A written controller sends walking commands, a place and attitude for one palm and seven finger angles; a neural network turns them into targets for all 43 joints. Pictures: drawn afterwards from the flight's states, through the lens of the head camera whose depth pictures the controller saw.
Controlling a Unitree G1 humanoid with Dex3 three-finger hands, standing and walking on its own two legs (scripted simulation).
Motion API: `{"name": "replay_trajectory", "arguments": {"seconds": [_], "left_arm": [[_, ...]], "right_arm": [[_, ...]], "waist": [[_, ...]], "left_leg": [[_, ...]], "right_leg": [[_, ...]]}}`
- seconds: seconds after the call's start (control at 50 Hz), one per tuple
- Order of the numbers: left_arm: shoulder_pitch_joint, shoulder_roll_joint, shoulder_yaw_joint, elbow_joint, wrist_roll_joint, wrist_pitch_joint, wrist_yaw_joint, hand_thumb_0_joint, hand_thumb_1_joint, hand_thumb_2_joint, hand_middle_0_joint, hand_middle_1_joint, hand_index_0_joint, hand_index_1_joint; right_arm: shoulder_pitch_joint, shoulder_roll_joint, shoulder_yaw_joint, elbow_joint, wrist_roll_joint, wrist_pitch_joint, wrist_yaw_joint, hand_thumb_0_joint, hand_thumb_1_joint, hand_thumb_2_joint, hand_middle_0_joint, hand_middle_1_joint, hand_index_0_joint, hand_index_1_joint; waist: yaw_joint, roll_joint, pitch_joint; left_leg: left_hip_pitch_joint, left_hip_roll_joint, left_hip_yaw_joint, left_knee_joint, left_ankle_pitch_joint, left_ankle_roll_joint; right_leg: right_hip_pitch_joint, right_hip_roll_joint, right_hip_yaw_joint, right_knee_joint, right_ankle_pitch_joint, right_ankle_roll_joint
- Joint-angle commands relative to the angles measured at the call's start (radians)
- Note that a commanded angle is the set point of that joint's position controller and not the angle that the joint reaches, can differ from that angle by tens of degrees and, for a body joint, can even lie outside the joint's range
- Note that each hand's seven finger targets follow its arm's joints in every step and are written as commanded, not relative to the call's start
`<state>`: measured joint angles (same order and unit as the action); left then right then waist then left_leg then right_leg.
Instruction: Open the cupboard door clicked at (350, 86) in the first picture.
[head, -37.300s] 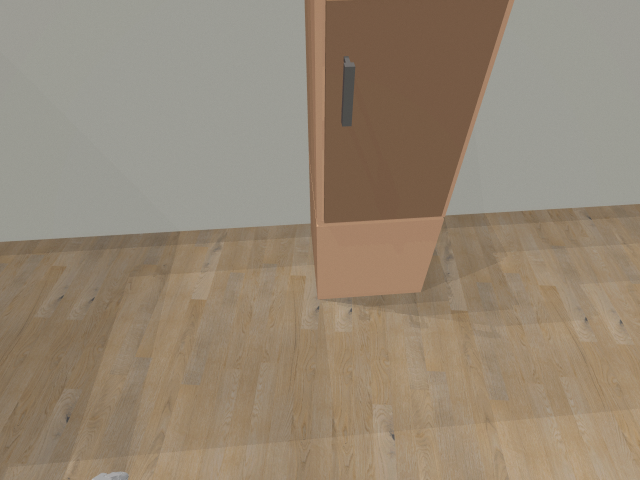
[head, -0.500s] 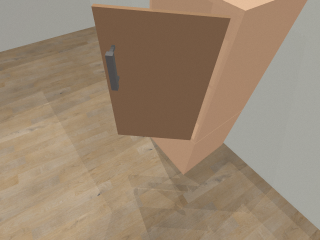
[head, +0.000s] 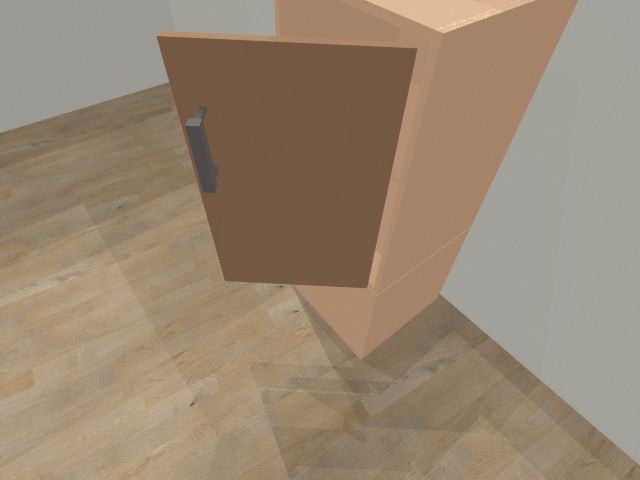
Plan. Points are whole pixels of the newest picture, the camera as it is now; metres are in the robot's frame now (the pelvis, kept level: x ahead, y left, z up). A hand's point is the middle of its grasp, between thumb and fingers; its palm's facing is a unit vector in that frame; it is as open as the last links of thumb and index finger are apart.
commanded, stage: look again from close up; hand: left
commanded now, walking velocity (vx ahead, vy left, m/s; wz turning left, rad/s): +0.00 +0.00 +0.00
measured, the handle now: (205, 150) +0.59 +0.22 +0.08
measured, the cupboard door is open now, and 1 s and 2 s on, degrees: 49 49 49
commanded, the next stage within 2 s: raise the hand with hooked fingers in 0.54 s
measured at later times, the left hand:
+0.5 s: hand out of the picture +0.02 +0.20 -0.18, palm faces -0.01 -0.97 -0.23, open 7.4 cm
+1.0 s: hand (161, 453) +0.16 +0.20 -0.03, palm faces -0.03 -1.00 -0.04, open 8.3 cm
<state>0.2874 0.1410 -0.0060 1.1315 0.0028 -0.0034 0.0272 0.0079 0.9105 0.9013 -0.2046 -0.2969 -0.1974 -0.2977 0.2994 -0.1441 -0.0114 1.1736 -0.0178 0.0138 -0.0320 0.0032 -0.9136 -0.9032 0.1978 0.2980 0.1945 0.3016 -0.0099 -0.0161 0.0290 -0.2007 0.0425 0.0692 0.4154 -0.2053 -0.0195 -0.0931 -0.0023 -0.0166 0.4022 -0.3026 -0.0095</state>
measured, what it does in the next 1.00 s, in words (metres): lowers itself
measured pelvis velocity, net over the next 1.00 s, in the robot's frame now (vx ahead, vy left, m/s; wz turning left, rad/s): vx -0.05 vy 0.00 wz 0.02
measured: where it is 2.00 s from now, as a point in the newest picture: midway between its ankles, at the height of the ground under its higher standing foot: outside the picture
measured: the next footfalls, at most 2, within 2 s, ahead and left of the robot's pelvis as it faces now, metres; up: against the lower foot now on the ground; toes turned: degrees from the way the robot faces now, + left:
none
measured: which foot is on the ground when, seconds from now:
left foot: down 0.00-1.00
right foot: down 0.00-1.00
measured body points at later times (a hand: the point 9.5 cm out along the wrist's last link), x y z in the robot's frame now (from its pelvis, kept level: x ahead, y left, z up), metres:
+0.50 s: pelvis +0.00 +0.02 -0.01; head +0.01 +0.01 +0.44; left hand +0.03 +0.25 -0.16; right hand +0.02 -0.21 -0.17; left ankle +0.01 +0.13 -0.74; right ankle -0.05 -0.11 -0.74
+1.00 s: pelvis -0.05 +0.00 -0.07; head -0.02 +0.00 +0.38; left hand +0.16 +0.25 -0.03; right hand +0.17 -0.25 -0.12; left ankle +0.01 +0.13 -0.74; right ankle -0.05 -0.11 -0.74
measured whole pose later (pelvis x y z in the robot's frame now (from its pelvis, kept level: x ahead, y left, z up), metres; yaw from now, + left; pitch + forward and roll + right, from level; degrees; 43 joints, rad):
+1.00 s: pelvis -0.05 +0.00 -0.07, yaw +1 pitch +10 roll +0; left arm 0.30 0.23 0.20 0.21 -0.28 -0.49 -0.40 0.00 0.67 0.80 -0.22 -0.44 -0.21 -0.44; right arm 0.15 -0.26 -0.06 0.55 0.03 -0.24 -0.03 0.01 -0.91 -0.90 0.20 0.30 0.20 0.30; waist 0.01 -0.01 -0.13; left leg -0.80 0.05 0.02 1.01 -0.39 -0.02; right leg -0.70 -0.02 -0.06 1.05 -0.54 -0.02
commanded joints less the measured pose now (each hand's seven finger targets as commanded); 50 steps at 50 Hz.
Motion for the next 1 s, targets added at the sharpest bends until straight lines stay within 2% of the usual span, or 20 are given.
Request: {"name": "replay_trajectory", "arguments": {"seconds": [0.0,0.02,0.04,0.1,0.16,0.26,0.6,0.62,0.64,0.66,0.68,0.7,0.72,0.74,0.76,0.78,0.82,0.86,0.9,0.98], "left_arm": [[0.136,0.113,0.015,-0.008,0.027,-0.046,0.049,0.0,0.9,0.9,-0.2,-0.3,-0.2,-0.3],[0.077,0.162,0.022,-0.06,0.017,-0.055,0.043,0.0,0.9,0.9,-0.2,-0.3,-0.2,-0.3],[0.044,0.146,0.019,-0.075,0.014,-0.058,0.037,0.0,0.9,0.9,-0.2,-0.3,-0.2,-0.3],[0.076,0.119,0.021,-0.085,0.009,-0.051,0.031,0.0,0.9,0.9,-0.2,-0.3,-0.2,-0.3],[0.08,0.098,0.015,-0.082,0.009,-0.035,0.027,0.0,0.9,0.9,-0.2,-0.3,-0.2,-0.3],[0.063,0.107,0.014,-0.092,0.01,-0.022,0.022,0.0,0.9,0.9,-0.2,-0.3,-0.2,-0.3],[0.041,0.166,0.022,-0.096,0.013,-0.019,0.013,0.0,0.9,0.9,-0.2,-0.3,-0.2,-0.3],[0.109,0.146,0.019,-0.076,0.025,-0.032,0.05,0.0,0.9,0.9,-0.2,-0.3,-0.2,-0.3],[-0.628,0.424,0.211,-1.65,-0.164,-0.24,0.053,0.0,0.877,0.89,-0.202,-0.315,-0.202,-0.315],[-0.127,0.326,0.181,-1.404,-0.089,-0.197,0.089,0.0,0.853,0.88,-0.203,-0.33,-0.203,-0.33],[0.149,0.109,0.037,-1.254,-0.114,-0.06,0.108,0.0,0.83,0.87,-0.205,-0.345,-0.205,-0.345],[0.117,0.001,0.024,-1.205,-0.157,-0.049,0.088,0.0,0.807,0.86,-0.207,-0.36,-0.207,-0.36],[0.022,0.065,0.07,-1.223,-0.159,-0.096,0.068,0.0,0.783,0.85,-0.208,-0.375,-0.208,-0.375],[0.046,0.121,0.153,-1.149,-0.163,-0.155,0.039,0.0,0.76,0.84,-0.21,-0.39,-0.21,-0.39],[0.14,0.096,0.175,-1.047,-0.18,-0.227,-0.007,0.0,0.737,0.83,-0.212,-0.405,-0.212,-0.405],[0.237,0.095,0.206,-0.954,-0.184,-0.294,-0.072,0.0,0.713,0.82,-0.213,-0.42,-0.213,-0.42],[0.281,0.065,0.206,-0.908,-0.214,-0.459,-0.212,0.0,0.667,0.8,-0.217,-0.45,-0.217,-0.45],[0.208,0.134,0.241,-0.92,-0.245,-0.594,-0.363,0.0,0.62,0.78,-0.22,-0.48,-0.22,-0.48],[0.171,0.226,0.323,-0.961,-0.292,-0.587,-0.449,0.0,0.573,0.76,-0.223,-0.51,-0.223,-0.51],[-0.058,0.285,0.364,-1.201,-0.379,-0.486,-0.442,0.0,0.48,0.72,-0.23,-0.57,-0.23,-0.57]], "right_arm": [[-0.08,-0.111,-0.01,-0.115,0.012,-0.044,0.01,0.0,-0.9,-0.9,0.2,0.3,0.2,0.3],[-0.001,-0.053,-0.005,-0.139,0.009,-0.034,0.017,0.0,-0.9,-0.9,0.2,0.3,0.2,0.3],[0.04,-0.062,-0.008,-0.13,0.008,-0.033,0.017,0.0,-0.9,-0.9,0.2,0.3,0.2,0.3],[0.062,-0.09,-0.005,-0.138,0.004,-0.046,0.013,0.0,-0.9,-0.9,0.2,0.3,0.2,0.3],[0.048,-0.106,-0.006,-0.15,0.004,-0.043,0.006,0.0,-0.9,-0.9,0.2,0.3,0.2,0.3],[0.017,-0.115,-0.005,-0.148,0.002,-0.038,0.008,0.0,-0.9,-0.9,0.2,0.3,0.2,0.3],[-0.048,-0.16,-0.01,-0.128,0.005,-0.047,0.006,0.0,-0.9,-0.9,0.2,0.3,0.2,0.3],[-0.1,-0.17,-0.014,-0.196,0.015,-0.045,0.011,0.0,-0.9,-0.9,0.2,0.3,0.2,0.3],[-0.036,-0.299,-0.05,-0.505,0.059,-0.193,-0.024,0.0,-0.9,-0.9,0.2,0.3,0.2,0.3],[-0.104,-0.211,-0.02,-0.46,0.048,-0.297,-0.065,0.0,-0.9,-0.9,0.2,0.3,0.2,0.3],[-0.13,-0.163,-0.02,-0.451,0.072,-0.33,-0.055,0.0,-0.9,-0.9,0.2,0.3,0.2,0.3],[-0.081,-0.16,-0.038,-0.438,0.073,-0.329,-0.051,0.0,-0.9,-0.9,0.2,0.3,0.2,0.3],[-0.103,-0.197,-0.056,-0.487,0.06,-0.332,-0.047,0.0,-0.9,-0.9,0.2,0.3,0.2,0.3],[-0.107,-0.221,-0.066,-0.503,0.044,-0.326,-0.046,0.0,-0.9,-0.9,0.2,0.3,0.2,0.3],[-0.113,-0.215,-0.067,-0.53,0.03,-0.32,-0.043,0.0,-0.9,-0.9,0.2,0.3,0.2,0.3],[-0.123,-0.214,-0.076,-0.56,0.034,-0.317,-0.03,0.0,-0.9,-0.9,0.2,0.3,0.2,0.3],[-0.156,-0.211,-0.088,-0.609,0.017,-0.311,-0.005,0.0,-0.9,-0.9,0.2,0.3,0.2,0.3],[-0.189,-0.222,-0.096,-0.671,0.026,-0.32,0.015,0.0,-0.9,-0.9,0.2,0.3,0.2,0.3],[-0.198,-0.238,-0.097,-0.75,0.045,-0.313,0.018,0.0,-0.9,-0.9,0.2,0.3,0.2,0.3],[-0.168,-0.234,-0.073,-0.824,0.059,-0.296,-0.023,0.0,-0.9,-0.9,0.2,0.3,0.2,0.3]], "waist": [[0.046,0.03,0.083],[-0.029,0.015,0.012],[-0.036,0.021,-0.027],[-0.013,0.094,-0.079],[-0.006,0.018,-0.011],[0.003,-0.011,0.065],[0.013,0.019,0.005],[0.032,-0.029,0.045],[-0.08,0.156,-0.494],[0.026,0.333,-0.483],[-0.009,0.305,-0.345],[-0.032,0.159,-0.161],[-0.045,0.093,-0.041],[-0.046,-0.021,-0.026],[-0.024,-0.138,-0.017],[0.017,-0.115,-0.025],[0.056,-0.19,-0.139],[0.06,-0.116,-0.19],[0.086,0.009,-0.273],[0.038,0.02,-0.317]], "left_leg": [[-0.027,0.059,-0.032,0.189,0.159,0.002],[-0.044,0.029,-0.049,0.147,-0.057,0.016],[-0.026,0.031,-0.05,0.12,-0.041,0.02],[0.012,0.065,-0.071,0.112,0.226,0.047],[-0.015,0.072,-0.084,0.09,0.195,0.056],[-0.036,0.063,-0.089,0.029,0.073,0.058],[0.033,0.07,-0.073,0.007,0.155,0.06],[-0.016,0.093,-0.055,0.206,0.288,0.03],[0.256,-0.018,-0.071,0.076,0.443,0.046],[0.426,0.052,-0.112,0.029,0.601,0.056],[0.284,0.029,-0.106,0.015,0.522,0.022],[0.158,0.027,-0.097,0.036,0.419,0.022],[0.025,0.006,-0.105,0.086,0.222,0.022],[-0.084,-0.016,-0.094,0.138,0.083,0.025],[-0.174,-0.027,-0.09,0.188,0.038,0.026],[-0.22,-0.039,-0.078,0.243,0.08,0.021],[-0.341,-0.043,-0.058,0.367,0.073,0.011],[-0.451,-0.052,-0.049,0.463,-0.018,0.01],[-0.47,-0.062,-0.029,0.508,-0.066,0.021],[-0.485,-0.056,-0.043,0.545,-0.174,0.043]], "right_leg": [[-0.153,-0.16,0.162,-0.082,0.609,0.001],[-0.101,-0.188,0.156,-0.047,0.54,-0.036],[-0.106,-0.153,0.135,-0.014,0.402,-0.053],[-0.079,-0.083,0.073,0.062,0.319,-0.046],[-0.118,-0.068,0.068,0.058,0.216,-0.039],[-0.171,-0.068,0.077,0.036,0.097,-0.026],[-0.137,-0.083,0.091,0.023,0.196,-0.017],[-0.174,-0.134,0.148,-0.018,0.484,0.004],[-0.095,-0.043,-0.004,0.121,0.534,-0.025],[-0.188,0.0,-0.037,0.232,0.274,-0.026],[-0.29,0.003,-0.075,0.261,0.062,-0.006],[-0.321,-0.004,-0.078,0.219,0.033,0.002],[-0.365,0.0,-0.088,0.16,0.032,0.001],[-0.4,0.002,-0.1,0.129,0.05,0.001],[-0.443,0.011,-0.11,0.162,0.032,0.003],[-0.456,0.015,-0.109,0.219,0.083,-0.007],[-0.535,0.021,-0.097,0.377,0.107,-0.01],[-0.597,0.007,-0.049,0.452,0.028,-0.017],[-0.583,-0.007,0.011,0.459,-0.049,-0.022],[-0.609,-0.006,0.091,0.378,-0.272,0.005]]}}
